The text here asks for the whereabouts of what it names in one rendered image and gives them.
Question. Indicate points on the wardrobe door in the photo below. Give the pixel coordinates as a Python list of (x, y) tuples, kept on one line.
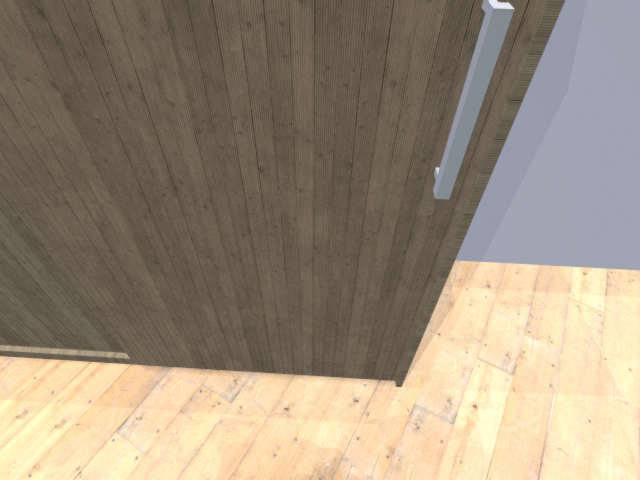
[(39, 304), (247, 184)]

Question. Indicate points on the handle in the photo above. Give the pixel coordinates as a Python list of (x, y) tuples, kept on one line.
[(490, 40)]

